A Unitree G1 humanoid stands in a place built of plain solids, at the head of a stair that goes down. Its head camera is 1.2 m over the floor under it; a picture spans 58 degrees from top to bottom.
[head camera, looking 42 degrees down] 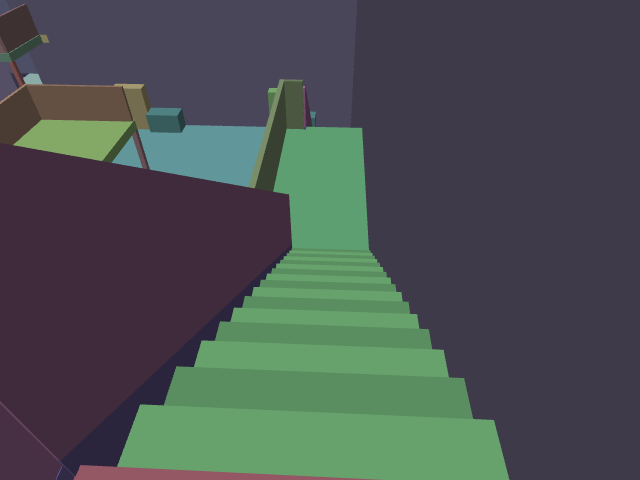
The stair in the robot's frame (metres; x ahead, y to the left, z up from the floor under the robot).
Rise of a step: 0.21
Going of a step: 0.27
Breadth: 1.20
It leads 3 degrees to the right of straight ahead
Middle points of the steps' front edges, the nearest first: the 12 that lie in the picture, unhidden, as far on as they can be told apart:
0.70 0.02 -0.20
0.97 0.01 -0.41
1.25 -0.01 -0.62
1.52 -0.02 -0.83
1.79 -0.03 -1.03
2.07 -0.04 -1.24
2.34 -0.06 -1.45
2.62 -0.07 -1.65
2.89 -0.08 -1.86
3.16 -0.09 -2.07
3.44 -0.11 -2.28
3.71 -0.12 -2.48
